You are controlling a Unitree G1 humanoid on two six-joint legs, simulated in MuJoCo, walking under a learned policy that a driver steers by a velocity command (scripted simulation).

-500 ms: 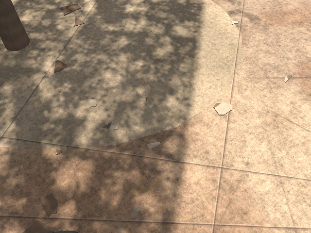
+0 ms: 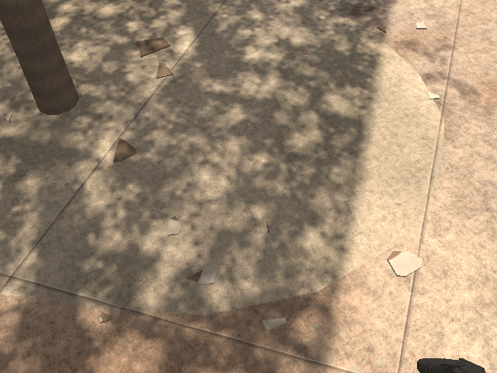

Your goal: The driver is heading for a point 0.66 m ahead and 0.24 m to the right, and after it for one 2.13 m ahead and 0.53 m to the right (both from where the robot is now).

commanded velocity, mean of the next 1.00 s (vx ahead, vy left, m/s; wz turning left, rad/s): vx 0.49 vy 0.00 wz -0.51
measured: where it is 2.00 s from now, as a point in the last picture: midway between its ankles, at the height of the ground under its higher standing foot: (346, 319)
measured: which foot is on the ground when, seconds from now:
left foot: up 0.00-0.00, down 0.02-0.56, up 0.58-1.00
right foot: down 0.00-0.02, up 0.04-0.56, down 0.58-1.00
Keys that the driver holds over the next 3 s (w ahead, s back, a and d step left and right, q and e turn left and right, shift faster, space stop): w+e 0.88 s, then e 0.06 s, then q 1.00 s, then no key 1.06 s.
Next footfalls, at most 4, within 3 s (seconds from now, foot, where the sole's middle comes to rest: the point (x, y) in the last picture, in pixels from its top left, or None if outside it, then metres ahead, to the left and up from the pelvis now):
0.02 left None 0.19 0.13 -0.77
0.58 right None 0.43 -0.17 -0.77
1.04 left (328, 272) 0.78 -0.14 -0.77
1.46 right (397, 318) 0.65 -0.33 -0.77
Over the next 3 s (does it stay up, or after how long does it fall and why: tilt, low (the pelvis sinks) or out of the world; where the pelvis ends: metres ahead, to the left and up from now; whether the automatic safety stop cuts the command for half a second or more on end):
stays up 0.67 -0.20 0.00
